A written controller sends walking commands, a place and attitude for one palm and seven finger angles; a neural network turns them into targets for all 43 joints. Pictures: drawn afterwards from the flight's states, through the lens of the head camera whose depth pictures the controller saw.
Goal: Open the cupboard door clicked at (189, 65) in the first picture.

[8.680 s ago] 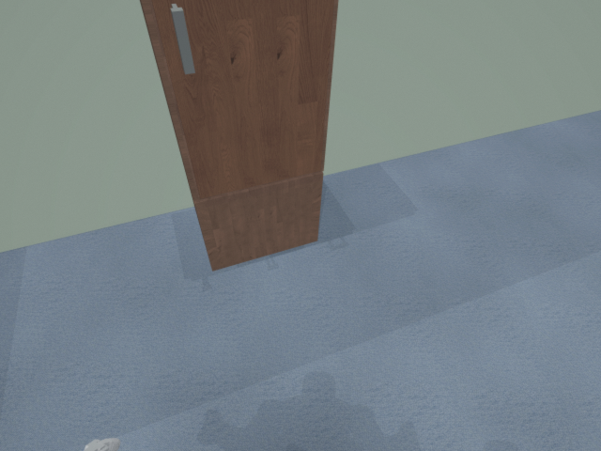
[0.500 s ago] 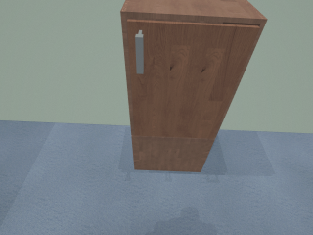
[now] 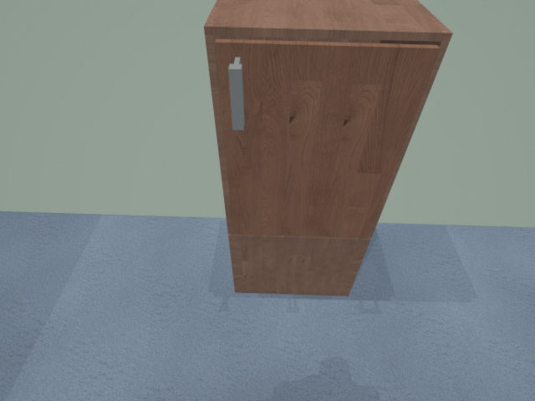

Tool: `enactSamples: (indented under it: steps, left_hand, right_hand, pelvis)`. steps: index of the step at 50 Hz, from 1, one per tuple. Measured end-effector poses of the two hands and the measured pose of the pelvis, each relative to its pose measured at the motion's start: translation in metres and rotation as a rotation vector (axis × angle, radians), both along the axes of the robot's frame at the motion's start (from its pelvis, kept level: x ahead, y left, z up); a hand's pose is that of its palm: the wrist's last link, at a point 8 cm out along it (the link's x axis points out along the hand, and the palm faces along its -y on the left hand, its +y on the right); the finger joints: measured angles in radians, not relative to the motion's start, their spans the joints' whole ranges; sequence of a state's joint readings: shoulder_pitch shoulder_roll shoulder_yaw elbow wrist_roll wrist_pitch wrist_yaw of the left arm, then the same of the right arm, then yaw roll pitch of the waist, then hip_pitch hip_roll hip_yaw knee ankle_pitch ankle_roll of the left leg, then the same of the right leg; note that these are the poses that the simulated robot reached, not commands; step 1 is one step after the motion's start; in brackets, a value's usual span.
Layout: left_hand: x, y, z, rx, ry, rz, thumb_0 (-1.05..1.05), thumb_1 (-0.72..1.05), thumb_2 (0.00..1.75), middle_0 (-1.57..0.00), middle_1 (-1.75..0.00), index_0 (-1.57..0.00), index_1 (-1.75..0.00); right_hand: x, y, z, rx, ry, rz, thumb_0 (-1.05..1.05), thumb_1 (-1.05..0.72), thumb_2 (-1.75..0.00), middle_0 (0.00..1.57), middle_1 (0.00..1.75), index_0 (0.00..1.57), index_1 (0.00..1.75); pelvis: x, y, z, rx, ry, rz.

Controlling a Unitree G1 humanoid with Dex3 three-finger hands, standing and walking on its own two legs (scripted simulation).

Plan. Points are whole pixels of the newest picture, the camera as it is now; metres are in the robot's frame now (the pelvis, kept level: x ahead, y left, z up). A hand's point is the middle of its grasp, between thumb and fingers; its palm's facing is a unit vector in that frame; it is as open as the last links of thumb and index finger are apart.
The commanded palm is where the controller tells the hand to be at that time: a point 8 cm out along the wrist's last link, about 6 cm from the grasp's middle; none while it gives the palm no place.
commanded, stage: look again from close up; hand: left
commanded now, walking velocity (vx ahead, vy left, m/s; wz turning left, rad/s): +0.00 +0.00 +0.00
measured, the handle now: (238, 93) +0.65 +0.10 +0.16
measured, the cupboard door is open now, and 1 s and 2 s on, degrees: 0 0 0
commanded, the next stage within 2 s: shuffle to correct the standing spot in 0.36 s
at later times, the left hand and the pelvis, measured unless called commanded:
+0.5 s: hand out of the picture +0.03 +0.14 -0.17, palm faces +0.03 -0.98 -0.18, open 7.4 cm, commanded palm none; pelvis +0.03 -0.02 +0.00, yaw +0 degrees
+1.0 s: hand out of the picture +0.06 +0.08 -0.18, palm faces +0.09 -0.99 -0.12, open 7.4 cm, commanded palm none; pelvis +0.11 -0.07 +0.00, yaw +0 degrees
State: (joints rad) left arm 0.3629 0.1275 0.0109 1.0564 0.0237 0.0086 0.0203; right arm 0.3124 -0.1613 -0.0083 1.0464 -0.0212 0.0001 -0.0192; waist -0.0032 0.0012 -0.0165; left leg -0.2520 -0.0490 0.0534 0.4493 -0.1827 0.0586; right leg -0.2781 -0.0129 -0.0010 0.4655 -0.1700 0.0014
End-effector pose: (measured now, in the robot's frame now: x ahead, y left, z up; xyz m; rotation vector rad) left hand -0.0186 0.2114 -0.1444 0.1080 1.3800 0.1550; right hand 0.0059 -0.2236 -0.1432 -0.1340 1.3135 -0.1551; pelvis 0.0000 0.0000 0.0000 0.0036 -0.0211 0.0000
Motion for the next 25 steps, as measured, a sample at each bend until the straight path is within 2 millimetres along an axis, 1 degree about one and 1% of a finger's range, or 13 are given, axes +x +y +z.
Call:
enactSamples:
  steps: [5, 11, 25]
  left_hand:
    - [0.000, -0.012, -0.001, -0.019, 0.019, 0.003, 0.00, 0.90, 0.90, -0.20, -0.30, -0.19, -0.30]
    - [0.012, -0.023, -0.001, -0.031, 0.015, -0.004, 0.00, 0.90, 0.90, -0.20, -0.30, -0.19, -0.30]
    - [0.040, -0.020, 0.003, 0.009, -0.005, -0.015, 0.01, 0.92, 0.90, -0.20, -0.30, -0.19, -0.30]
  right_hand:
    - [0.002, -0.007, 0.002, -0.007, 0.018, 0.002, 0.01, -0.91, -0.89, 0.20, 0.30, 0.20, 0.30]
    - [0.003, -0.008, 0.003, 0.000, 0.039, -0.002, 0.01, -0.91, -0.89, 0.20, 0.30, 0.20, 0.30]
    - [0.009, -0.005, 0.000, 0.032, 0.071, -0.008, 0.01, -0.91, -0.89, 0.20, 0.30, 0.20, 0.30]
  pelvis:
    - [0.006, -0.006, 0.001, -0.001, 0.006, 0.001]
    - [0.014, -0.012, 0.003, -0.001, 0.008, 0.001]
    - [0.030, -0.022, 0.004, 0.000, 0.004, -0.002]
